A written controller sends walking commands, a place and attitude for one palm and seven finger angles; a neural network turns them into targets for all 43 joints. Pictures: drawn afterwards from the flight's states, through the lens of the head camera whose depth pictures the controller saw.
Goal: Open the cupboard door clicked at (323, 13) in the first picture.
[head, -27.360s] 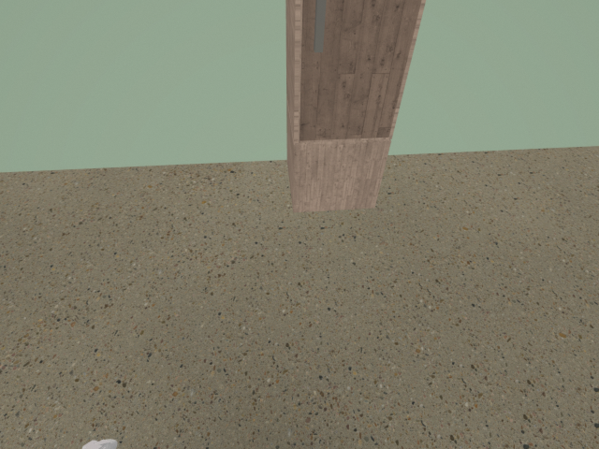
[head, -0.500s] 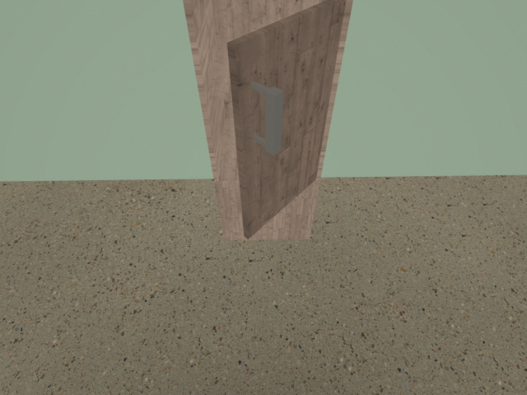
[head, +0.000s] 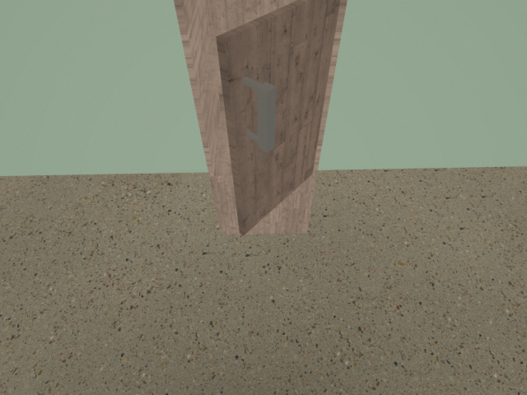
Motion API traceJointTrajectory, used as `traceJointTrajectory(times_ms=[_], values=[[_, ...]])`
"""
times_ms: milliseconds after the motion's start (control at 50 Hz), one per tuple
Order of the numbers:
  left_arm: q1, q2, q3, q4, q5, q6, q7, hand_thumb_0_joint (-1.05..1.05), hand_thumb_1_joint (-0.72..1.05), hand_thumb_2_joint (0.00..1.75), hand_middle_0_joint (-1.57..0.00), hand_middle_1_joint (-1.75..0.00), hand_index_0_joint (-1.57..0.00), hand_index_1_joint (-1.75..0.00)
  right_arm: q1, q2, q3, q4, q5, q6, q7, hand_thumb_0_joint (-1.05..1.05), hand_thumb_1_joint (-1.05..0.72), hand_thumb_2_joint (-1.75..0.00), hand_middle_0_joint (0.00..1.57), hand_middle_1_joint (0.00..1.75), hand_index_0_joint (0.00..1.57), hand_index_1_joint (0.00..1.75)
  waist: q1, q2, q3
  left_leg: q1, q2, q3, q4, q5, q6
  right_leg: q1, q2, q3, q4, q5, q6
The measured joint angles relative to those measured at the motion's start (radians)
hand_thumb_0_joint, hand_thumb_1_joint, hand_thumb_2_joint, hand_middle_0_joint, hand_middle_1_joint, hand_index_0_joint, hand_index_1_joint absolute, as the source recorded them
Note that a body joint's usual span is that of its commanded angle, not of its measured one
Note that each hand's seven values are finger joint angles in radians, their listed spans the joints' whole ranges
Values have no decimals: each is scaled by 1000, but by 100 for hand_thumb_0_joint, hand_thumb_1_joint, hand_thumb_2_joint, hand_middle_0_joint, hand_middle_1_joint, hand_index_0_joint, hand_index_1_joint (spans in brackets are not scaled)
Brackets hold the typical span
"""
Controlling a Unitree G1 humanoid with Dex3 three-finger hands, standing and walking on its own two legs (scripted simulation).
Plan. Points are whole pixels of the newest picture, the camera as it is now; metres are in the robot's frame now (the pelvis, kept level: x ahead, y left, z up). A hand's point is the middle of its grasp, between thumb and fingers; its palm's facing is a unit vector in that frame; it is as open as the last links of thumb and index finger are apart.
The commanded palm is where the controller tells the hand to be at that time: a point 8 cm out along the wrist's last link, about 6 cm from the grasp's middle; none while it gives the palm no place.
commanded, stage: look to check the result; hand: left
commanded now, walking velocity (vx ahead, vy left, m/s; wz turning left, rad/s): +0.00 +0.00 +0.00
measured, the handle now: (257, 115) +0.61 +0.05 +0.08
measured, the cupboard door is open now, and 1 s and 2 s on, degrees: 47 47 47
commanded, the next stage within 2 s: walk to a spot facing it in 0.26 s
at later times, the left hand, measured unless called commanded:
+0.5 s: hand out of the picture +0.07 +0.20 -0.17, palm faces +0.00 -0.96 -0.28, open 7.4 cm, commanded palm none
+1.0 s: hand out of the picture +0.09 +0.15 -0.17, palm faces -0.23 -0.93 -0.29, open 7.4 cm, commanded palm none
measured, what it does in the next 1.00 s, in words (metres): lifts its left foot, turning right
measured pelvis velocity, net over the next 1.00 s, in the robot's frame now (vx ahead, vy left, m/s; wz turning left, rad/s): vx -0.01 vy -0.04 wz -0.30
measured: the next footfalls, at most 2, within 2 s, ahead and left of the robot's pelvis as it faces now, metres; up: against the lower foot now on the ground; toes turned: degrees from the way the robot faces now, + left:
left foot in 1.30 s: +0.10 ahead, +0.10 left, +0.00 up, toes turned -31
right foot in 1.58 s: -0.04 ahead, -0.16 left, +0.00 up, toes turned -42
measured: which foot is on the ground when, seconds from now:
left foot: down 0.00-0.84, up 0.86-1.00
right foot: down 0.00-1.00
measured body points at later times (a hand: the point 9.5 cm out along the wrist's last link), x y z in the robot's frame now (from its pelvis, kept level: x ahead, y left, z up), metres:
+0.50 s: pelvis +0.01 -0.01 +0.00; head +0.02 -0.02 +0.45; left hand +0.07 +0.25 -0.14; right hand +0.05 -0.27 -0.16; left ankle +0.01 +0.12 -0.75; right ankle +0.01 -0.10 -0.75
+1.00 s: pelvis -0.01 -0.04 -0.01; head +0.05 -0.08 +0.43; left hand +0.10 +0.20 -0.15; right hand -0.01 -0.30 -0.17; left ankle -0.01 +0.12 -0.67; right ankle -0.02 -0.11 -0.75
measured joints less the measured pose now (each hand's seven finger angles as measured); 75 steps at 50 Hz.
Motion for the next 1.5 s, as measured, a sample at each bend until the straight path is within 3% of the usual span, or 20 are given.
traceJointTrajectory(times_ms=[440,700,780,820,840,860,900,940,1000,1180,1240,1280,1300,1320,1360,1400,1440,1500], values=[[-57,39,3,-20,0,-11,-3,0,91,89,-20,-30,-20,-30,-57,-48,0,-7,-2,-2,3,0,-90,-90,20,30,20,30,2,0,-17,34,15,0,-36,4,-15,32,16,1,-36,6,-13],[-21,16,41,-114,11,61,-22,0,91,89,-20,-30,-20,-30,-26,-5,-34,-115,-5,31,-11,0,-90,-90,20,30,20,30,6,-22,17,-55,58,117,137,-94,-18,-120,58,112,168,-57,-16],[-29,11,54,-150,12,76,-33,0,91,89,-20,-30,-20,-30,-7,-7,-41,-133,-13,27,-13,0,-90,-90,20,30,20,30,15,-23,44,-57,70,161,167,-113,-19,-205,29,61,408,-220,-2],[-29,4,58,-169,11,73,-37,0,91,89,-20,-30,-20,-30,-1,-14,-43,-136,-17,30,-12,0,-90,-90,20,30,20,30,19,-3,54,-58,93,172,192,-127,-31,-192,10,25,402,-231,2],[-23,4,59,-181,11,65,-39,0,91,89,-20,-30,-20,-30,3,-18,-43,-139,-16,34,-11,0,-90,-90,20,30,20,30,22,4,52,-70,106,177,221,-142,-40,-169,3,18,338,-169,1],[-12,11,62,-194,15,52,-38,0,91,89,-20,-30,-20,-30,4,-16,-45,-143,-11,41,-9,0,-90,-90,20,30,20,30,25,-7,45,-99,106,176,284,-177,-45,-159,-2,31,288,-127,-22],[-15,7,62,-196,14,40,-26,0,91,89,-20,-30,-20,-30,-22,-25,-53,-145,-1,59,-5,0,-90,-90,20,30,20,30,23,7,62,-175,92,88,482,-292,-46,-171,22,35,302,-139,-45],[-13,0,62,-198,13,40,-15,0,91,89,-20,-30,-20,-30,-53,-31,-58,-153,2,68,-4,0,-90,-90,20,30,20,30,22,12,76,-240,64,24,643,-299,-48,-163,41,50,266,-126,-50],[0,-3,61,-195,12,39,-4,0,91,89,-20,-30,-20,-30,-90,-29,-59,-178,5,60,-4,0,-90,-90,20,30,20,30,26,-5,76,-286,38,-7,712,-266,-57,-146,57,94,183,-70,-49],[20,7,65,-209,18,45,-5,0,90,89,-20,-30,-20,-30,-169,-4,-47,-240,17,45,-9,0,-90,-90,20,30,20,30,49,-47,50,-248,5,-47,513,-255,-61,-128,95,217,79,8,-39],[15,21,69,-219,18,52,-8,0,90,89,-20,-30,-20,-30,-177,4,-41,-257,22,35,-10,0,-90,-90,20,30,20,30,54,-62,41,-202,-8,-56,375,-226,-52,-142,107,250,90,9,-26],[16,28,71,-225,13,58,-9,0,90,89,-20,-30,-20,-30,-166,3,-34,-271,21,21,-12,0,-90,-90,20,30,20,30,48,-59,24,-138,0,-63,204,-161,-36,-167,128,265,126,-6,-12],[17,26,70,-231,8,62,-13,0,90,89,-20,-30,-20,-30,-151,-10,-32,-283,16,10,-13,0,-90,-90,20,30,20,30,39,-28,9,-118,28,-85,129,-101,-9,-200,149,241,181,-72,-3],[2,36,71,-233,7,66,-20,0,91,89,-20,-30,-20,-30,-145,-8,-32,-282,9,5,-18,0,-90,-90,20,30,20,30,36,-35,17,-127,28,-80,148,-77,-6,-236,135,209,276,-167,13],[-22,62,81,-242,15,70,-33,0,91,89,-20,-30,-20,-30,-123,3,-23,-278,-6,5,-18,0,-90,-90,20,30,20,30,44,-63,32,-120,30,-53,172,-102,-19,-309,99,149,497,-263,40],[-42,77,88,-253,16,71,-41,0,91,89,-20,-30,-20,-30,-91,7,-16,-275,-14,7,-17,0,-90,-90,20,30,20,30,48,-66,38,-103,47,-37,156,-113,-32,-356,64,98,643,-278,60],[-57,82,88,-267,14,71,-47,0,91,89,-19,-30,-20,-30,-65,3,-16,-270,-19,8,-17,0,-90,-90,21,30,20,30,47,-51,49,-84,71,-23,140,-111,-40,-357,29,54,651,-283,69],[-69,83,80,-280,12,68,-55,0,91,89,-19,-30,-20,-30,-33,-8,-20,-264,-20,10,-13,0,-90,-90,21,30,20,30,36,-23,61,-64,111,14,147,-125,-53,-306,-3,7,515,-266,62]])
